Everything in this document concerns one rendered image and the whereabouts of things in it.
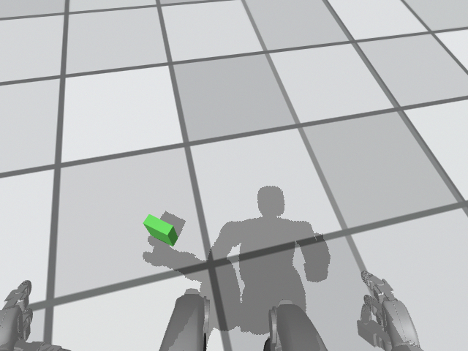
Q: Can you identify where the left robot hand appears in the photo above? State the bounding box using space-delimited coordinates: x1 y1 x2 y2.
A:
0 280 71 351

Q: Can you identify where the carton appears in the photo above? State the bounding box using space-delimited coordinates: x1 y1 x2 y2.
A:
143 214 178 246

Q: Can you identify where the right robot hand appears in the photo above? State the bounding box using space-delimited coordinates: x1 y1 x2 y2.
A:
357 271 420 351

